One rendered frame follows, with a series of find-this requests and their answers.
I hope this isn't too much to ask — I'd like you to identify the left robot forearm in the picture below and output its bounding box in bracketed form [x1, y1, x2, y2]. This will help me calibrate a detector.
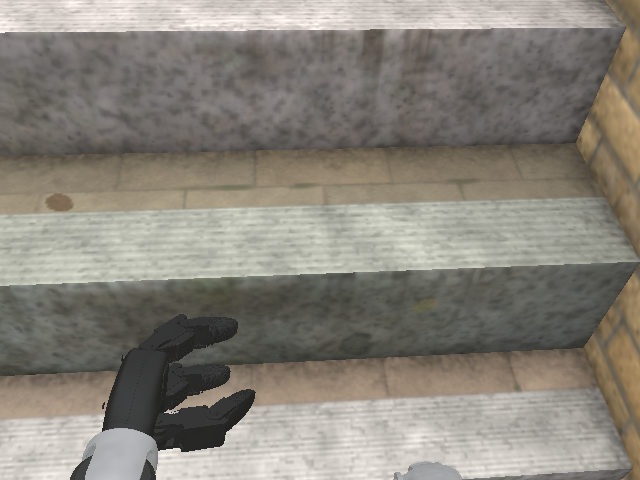
[70, 428, 158, 480]

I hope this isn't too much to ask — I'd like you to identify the left robot hand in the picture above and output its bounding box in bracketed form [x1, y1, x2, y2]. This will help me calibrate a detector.
[102, 314, 256, 452]

